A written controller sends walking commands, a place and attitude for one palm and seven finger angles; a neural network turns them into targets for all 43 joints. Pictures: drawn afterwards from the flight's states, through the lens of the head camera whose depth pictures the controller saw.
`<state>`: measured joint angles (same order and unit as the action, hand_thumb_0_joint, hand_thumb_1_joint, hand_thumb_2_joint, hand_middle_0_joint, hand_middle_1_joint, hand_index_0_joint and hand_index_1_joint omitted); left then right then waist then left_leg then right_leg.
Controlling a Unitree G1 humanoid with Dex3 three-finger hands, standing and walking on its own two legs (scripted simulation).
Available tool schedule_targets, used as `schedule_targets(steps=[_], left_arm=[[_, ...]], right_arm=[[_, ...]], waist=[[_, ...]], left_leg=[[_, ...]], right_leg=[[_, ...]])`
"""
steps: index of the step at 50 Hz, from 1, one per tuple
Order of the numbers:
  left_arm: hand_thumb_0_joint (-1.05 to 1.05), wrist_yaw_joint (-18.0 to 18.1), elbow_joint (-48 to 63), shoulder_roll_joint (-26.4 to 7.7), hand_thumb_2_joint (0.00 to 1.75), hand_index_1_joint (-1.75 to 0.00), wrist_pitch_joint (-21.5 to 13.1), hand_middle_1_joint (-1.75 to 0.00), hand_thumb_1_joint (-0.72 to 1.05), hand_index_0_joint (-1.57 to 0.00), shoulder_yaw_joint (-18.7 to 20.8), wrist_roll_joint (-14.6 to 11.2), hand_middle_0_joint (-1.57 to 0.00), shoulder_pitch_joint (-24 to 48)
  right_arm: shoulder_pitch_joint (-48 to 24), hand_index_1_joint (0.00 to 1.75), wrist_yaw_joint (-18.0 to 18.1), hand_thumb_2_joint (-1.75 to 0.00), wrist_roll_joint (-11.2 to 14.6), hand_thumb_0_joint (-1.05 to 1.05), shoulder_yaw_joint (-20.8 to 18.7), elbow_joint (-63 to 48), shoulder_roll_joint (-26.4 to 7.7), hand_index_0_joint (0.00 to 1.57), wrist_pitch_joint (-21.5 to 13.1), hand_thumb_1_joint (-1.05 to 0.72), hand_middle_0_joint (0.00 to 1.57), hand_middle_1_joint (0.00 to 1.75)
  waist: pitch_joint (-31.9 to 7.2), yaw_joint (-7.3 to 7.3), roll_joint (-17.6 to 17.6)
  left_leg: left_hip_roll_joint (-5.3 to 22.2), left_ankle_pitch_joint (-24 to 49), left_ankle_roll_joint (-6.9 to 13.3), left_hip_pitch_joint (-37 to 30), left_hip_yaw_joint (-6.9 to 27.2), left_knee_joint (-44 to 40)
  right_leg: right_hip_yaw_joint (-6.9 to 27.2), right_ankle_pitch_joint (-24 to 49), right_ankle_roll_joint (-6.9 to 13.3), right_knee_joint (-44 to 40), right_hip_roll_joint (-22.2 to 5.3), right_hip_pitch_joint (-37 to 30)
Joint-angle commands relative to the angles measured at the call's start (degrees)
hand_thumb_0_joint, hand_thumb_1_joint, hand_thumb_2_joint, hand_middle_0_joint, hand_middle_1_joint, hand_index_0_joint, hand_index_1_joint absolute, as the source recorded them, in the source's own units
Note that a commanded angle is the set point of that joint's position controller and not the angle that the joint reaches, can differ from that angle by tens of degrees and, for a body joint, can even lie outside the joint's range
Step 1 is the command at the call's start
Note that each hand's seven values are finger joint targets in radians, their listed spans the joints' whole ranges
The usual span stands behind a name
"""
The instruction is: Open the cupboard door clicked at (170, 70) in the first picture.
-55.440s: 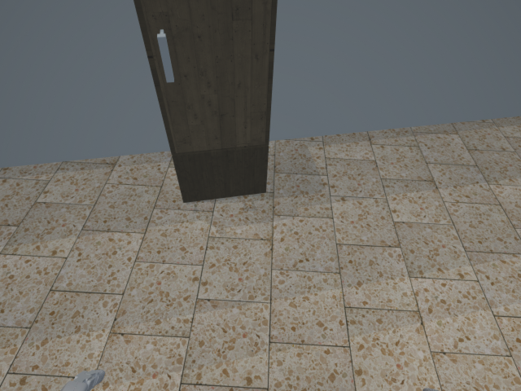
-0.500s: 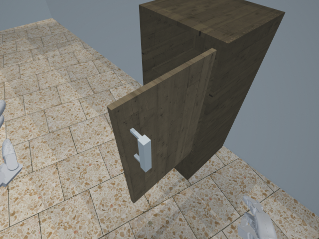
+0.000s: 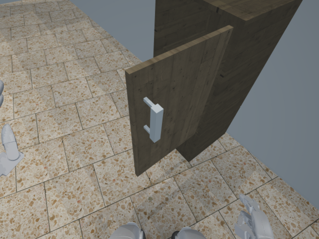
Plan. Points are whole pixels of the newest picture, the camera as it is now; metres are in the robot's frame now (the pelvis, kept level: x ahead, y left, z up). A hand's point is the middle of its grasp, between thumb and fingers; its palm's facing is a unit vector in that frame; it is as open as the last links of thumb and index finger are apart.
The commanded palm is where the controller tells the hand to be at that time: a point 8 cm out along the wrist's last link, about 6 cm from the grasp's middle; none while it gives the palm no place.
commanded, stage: step back with the hand held close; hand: left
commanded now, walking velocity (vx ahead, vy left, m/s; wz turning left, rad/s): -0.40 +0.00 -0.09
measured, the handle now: (151, 120) +0.42 +0.05 +0.03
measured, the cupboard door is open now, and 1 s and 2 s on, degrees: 91 91 91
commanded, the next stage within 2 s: stop stepping back and stand still in 0.26 s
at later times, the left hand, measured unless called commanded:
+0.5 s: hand (38, 200) +0.14 +0.17 +0.21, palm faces +0.24 -0.83 -0.50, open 7.4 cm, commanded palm +0.10 +0.24 +0.20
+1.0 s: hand out of the picture +0.06 +0.18 +0.20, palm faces +0.36 -0.79 -0.50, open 7.4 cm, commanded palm +0.01 +0.22 +0.20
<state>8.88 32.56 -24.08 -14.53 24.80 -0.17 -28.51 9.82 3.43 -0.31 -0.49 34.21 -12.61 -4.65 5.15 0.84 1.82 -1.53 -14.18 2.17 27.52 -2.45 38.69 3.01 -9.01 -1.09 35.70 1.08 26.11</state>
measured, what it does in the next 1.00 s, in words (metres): walks backwards: right foot, then left foot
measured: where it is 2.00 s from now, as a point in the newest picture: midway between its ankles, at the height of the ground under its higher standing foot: outside the picture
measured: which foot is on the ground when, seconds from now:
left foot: down 0.00-0.34, up 0.36-0.48, down 0.50-0.70, up 0.72-1.00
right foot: down 0.00-0.00, up 0.02-0.32, down 0.34-0.50, up 0.52-0.66, down 0.68-1.00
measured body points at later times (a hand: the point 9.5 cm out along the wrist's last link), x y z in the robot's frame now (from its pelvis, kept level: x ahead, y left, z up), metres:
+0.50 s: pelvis -0.10 -0.03 +0.01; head -0.08 -0.01 +0.46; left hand +0.12 +0.22 +0.24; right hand +0.03 -0.29 -0.07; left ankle -0.03 +0.05 -0.71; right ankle -0.23 -0.12 -0.70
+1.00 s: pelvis -0.17 -0.06 +0.03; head -0.18 -0.08 +0.48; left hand +0.04 +0.22 +0.22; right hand -0.07 -0.33 -0.07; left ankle -0.17 +0.11 -0.69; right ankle -0.13 -0.13 -0.71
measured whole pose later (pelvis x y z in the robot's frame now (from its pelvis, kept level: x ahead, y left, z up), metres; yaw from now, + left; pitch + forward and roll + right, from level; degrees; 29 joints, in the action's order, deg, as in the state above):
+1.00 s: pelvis -0.17 -0.06 +0.03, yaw -7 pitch +1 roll +4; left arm 8.9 21.2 -22.1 -13.4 22.9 0.1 -29.4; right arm 16.5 5.1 -0.8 -1.5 38.9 -14.3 -7.7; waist -3.0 0.5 1.1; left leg 2.2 -21.1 1.2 15.5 -3.5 35.9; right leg -5.6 -10.3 3.7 26.9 -2.8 17.9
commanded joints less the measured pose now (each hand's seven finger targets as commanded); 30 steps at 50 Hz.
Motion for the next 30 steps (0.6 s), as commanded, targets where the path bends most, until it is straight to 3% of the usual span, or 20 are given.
schedule_targets(steps=[1,3,5,8,13,14,15,16,17,18,19,20,21,22,23,24,25,26,27,30], left_arm=[[0.0,1.8,15.64,-12.46,0.9,-0.3,-3.88,-0.3,0.9,-0.2,12.36,-0.14,-0.2,-0.9],[0.0,2.03,14.24,-13.37,0.9,-0.3,-4.49,-0.3,0.9,-0.2,13.17,-0.09,-0.2,-0.28],[0.0,2.18,12.1,-10.64,0.9,-0.3,-3.09,-0.3,0.9,-0.2,11.31,-1.49,-0.2,-1.26],[0.0,2.24,11.67,-6.99,0.9,-0.3,-2.13,-0.3,0.9,-0.2,6.12,-1.96,-0.2,0.5],[0.0,1.32,10.23,-8.19,0.9,-0.3,-2.06,-0.3,0.9,-0.2,3.95,-2.64,-0.2,4.86],[0.0,0.9,10.61,-8.51,0.9,-0.3,-2.49,-0.3,0.9,-0.2,3.98,-3.03,-0.2,5.74],[0.0,0.62,11.57,-10.87,0.9,-0.3,-3.09,-0.3,0.9,-0.2,5.44,-3.11,-0.2,6.26],[0.0,0.59,11.94,-13.76,0.9,-0.3,-3.64,-0.3,0.9,-0.2,7.17,-3.2,-0.2,6.83],[0.0,0.69,13.16,-16.79,0.9,-0.3,-4.09,-0.3,0.9,-0.2,9.12,-3.17,-0.2,6.82],[0.0,1.38,14.35,-19.17,0.9,-0.3,-4.81,-0.3,0.9,-0.2,11.86,-2.56,-0.2,6.7],[0.0,0.85,15.98,-19.52,0.9,-0.3,-5.19,-0.3,0.9,-0.2,11.9,-1.85,-0.2,7.84],[0.0,0.11,13.79,-16.53,0.9,-0.3,-3.66,-0.3,0.9,-0.2,11.19,-1.72,-0.2,3.81],[0.0,-0.02,12.2,-14.59,0.9,-0.3,-2.13,-0.3,0.9,-0.2,11.11,-1.98,-0.2,-0.36],[0.0,-0.02,11.54,-13.18,0.9,-0.3,-1.23,-0.3,0.9,-0.2,10.41,-2.47,-0.2,-1.26],[0.0,-0.13,9.8,-12.5,0.9,-0.3,-0.1,-0.3,0.9,-0.2,10.56,-3.21,-0.2,-3.77],[0.0,-0.12,10.05,-12.12,0.9,-0.3,-0.03,-0.3,0.9,-0.2,10.4,-3.63,-0.2,-4.82],[0.0,-0.15,10.86,-12.68,0.9,-0.3,-0.52,-0.3,0.9,-0.2,9.69,-3.22,-0.2,-2.99],[0.0,-0.37,8.03,-11.3,0.9,-0.3,-1.13,-0.3,0.9,-0.2,8.43,-3.56,-0.2,-0.83],[0.0,-0.16,1.61,-10.0,0.9,-0.3,-0.16,-0.3,0.9,-0.2,8.48,-3.52,-0.2,-3.68],[0.0,0.71,4.24,-12.74,0.9,-0.3,0.72,-0.3,0.9,-0.2,10.58,-2.91,-0.2,-6.87]], right_arm=[[-4.26,0.3,1.54,-0.9,-1.11,0.0,-3.44,-9.59,-6.54,0.2,-4.51,-0.9,0.2,0.3],[-3.59,0.3,1.15,-0.9,-0.49,0.0,-4.1,-8.0,-6.17,0.2,-5.43,-0.9,0.2,0.3],[-3.97,0.3,0.69,-0.9,-0.5,0.0,-4.35,-7.02,-6.34,0.2,-6.48,-0.9,0.2,0.3],[-3.45,0.3,0.6,-0.9,-0.26,0.0,-3.67,-5.4,-5.65,0.2,-7.41,-0.9,0.2,0.3],[-1.64,0.3,0.11,-0.9,-1.0,0.0,-3.01,-2.72,-5.62,0.2,-7.73,-0.9,0.2,0.3],[-2.15,0.3,-0.11,-0.9,-0.91,0.0,-2.79,-2.9,-5.19,0.2,-7.35,-0.9,0.2,0.3],[-1.94,0.3,-0.28,-0.9,-0.76,0.0,-2.71,-2.73,-4.49,0.2,-6.6,-0.9,0.2,0.3],[-2.88,0.3,-0.06,-0.9,-0.43,0.0,-2.23,-2.57,-3.52,0.2,-5.77,-0.9,0.2,0.3],[-6.38,0.3,0.51,-0.9,-0.26,0.0,-1.66,-3.93,-3.81,0.2,-5.62,-0.9,0.2,0.3],[-7.8,0.3,0.69,-0.9,-1.23,0.0,-0.48,-4.34,-3.24,0.2,-6.16,-0.9,0.2,0.3],[-6.52,0.3,0.36,-0.9,-0.85,0.0,0.19,-5.25,-2.76,0.2,-7.05,-0.9,0.2,0.3],[-5.36,0.3,0.89,-0.9,0.56,0.0,-0.68,-6.51,-3.47,0.2,-6.41,-0.9,0.2,0.3],[-6.37,0.3,1.53,-0.9,0.77,0.0,-0.1,-8.08,-3.19,0.2,-5.69,-0.9,0.2,0.3],[-5.77,0.3,2.06,-0.9,0.74,0.0,0.41,-7.15,-3.64,0.2,-5.3,-0.9,0.2,0.3],[-4.89,0.3,2.41,-0.9,0.87,0.0,-0.14,-6.41,-4.89,0.2,-5.37,-0.9,0.2,0.3],[-3.84,0.3,2.04,-0.9,0.61,0.0,-0.64,-6.63,-6.52,0.2,-5.81,-0.9,0.2,0.3],[-1.93,0.3,1.05,-0.9,0.21,0.0,-1.28,-6.52,-6.92,0.2,-6.56,-0.9,0.2,0.3],[0.01,0.3,0.28,-0.9,0.57,0.0,-1.55,-5.3,-7.03,0.2,-7.15,-0.9,0.2,0.3],[-0.92,0.3,0.4,-0.9,0.61,0.0,-2.3,-5.1,-7.96,0.2,-7.36,-0.9,0.2,0.3],[-2.27,0.3,1.1,-0.9,0.2,0.0,-1.51,-6.17,-6.72,0.2,-6.51,-0.9,0.2,0.3]], waist=[[-14.15,-0.51,-20.81],[-13.94,-0.55,-13.01],[-12.59,-1.04,-9.63],[-12.92,-0.96,-14.75],[-16.59,-0.81,-17.42],[-16.79,-1.28,-15.24],[-17.24,-1.13,-9.37],[-14.64,-1.42,1.85],[-10.98,-2.74,7.71],[-11.09,-3.77,5.06],[-14.63,-3.48,8.96],[-14.48,-2.46,12.11],[-13.89,-1.62,11.77],[-14.49,0.17,5.39],[-16.87,1.24,-3.94],[-19.39,0.12,-15.94],[-19.72,-0.52,-20.07],[-14.32,-0.13,-13.53],[-10.41,-0.54,-10.23],[-10.21,-0.54,-11.37]], left_leg=[[23.54,-21.67,8.52,10.61,27.85,-32.42],[24.26,-22.15,8.09,10.86,23.68,-30.53],[20.36,-14.17,7.05,0.59,17.75,-26.86],[17.46,-12.93,3.63,-8.16,12.88,-29.5],[14.8,-5.15,-1.76,-18.93,8.32,-30.81],[13.56,-1.43,-3.2,-20.67,6.47,-27.04],[11.17,4.28,-4.56,-23.09,2.67,-18.15],[7.43,3.34,-4.97,-21.82,1.56,-4.01],[2.8,-5.1,-5.38,-14.27,1.28,10.14],[1.06,-12.27,-5.27,-6.09,0.84,17.35],[1.49,-10.47,-4.73,-0.46,1.16,18.0],[1.8,-7.94,-3.7,2.99,0.92,12.44],[1.45,-2.68,-2.87,-0.29,-0.7,4.79],[-1.11,5.39,-2.4,-7.89,-3.38,-3.42],[-0.27,22.51,-1.17,-19.35,-1.66,-11.08],[8.25,45.24,2.81,-29.27,9.32,-12.75],[15.81,52.52,6.05,-30.36,18.29,-15.33],[16.62,36.97,6.34,-23.25,19.49,-19.69],[17.98,19.42,6.98,-16.11,20.88,-23.32],[13.92,4.26,5.31,-9.2,14.77,-24.43]], right_leg=[[-0.04,-16.87,-0.01,31.46,4.52,-14.74],[2.36,-17.87,0.15,39.23,4.36,-13.16],[0.45,-19.08,0.11,34.15,3.18,-5.94],[-4.41,-21.98,0.72,20.81,2.91,-6.36],[-7.42,-23.23,3.17,-7.23,3.11,-11.71],[-6.38,-19.76,4.12,-15.84,1.69,-12.1],[-1.2,-15.74,6.41,-22.39,-3.48,-9.54],[9.65,-8.62,8.87,-25.9,-12.47,-2.63],[16.29,3.16,11.05,-26.77,-20.56,0.81],[12.07,23.68,12.25,-21.84,-22.03,-4.24],[7.95,32.44,10.92,-16.17,-20.09,-13.83],[1.95,43.8,8.2,-9.64,-15.71,-22.05],[-0.24,45.62,7.13,-5.6,-13.31,-22.91],[-3.9,43.83,4.78,-0.95,-10.1,-20.47],[-7.34,33.63,1.33,6.2,-7.2,-14.8],[-7.46,10.1,-0.73,14.64,-1.61,-6.68],[-3.16,-21.66,0.21,20.46,0.71,-2.59],[-0.3,-28.4,1.26,22.02,1.01,-3.74],[-1.11,-26.37,0.38,19.84,0.64,-3.42],[-4.79,-18.68,0.09,5.65,-1.62,-11.77]])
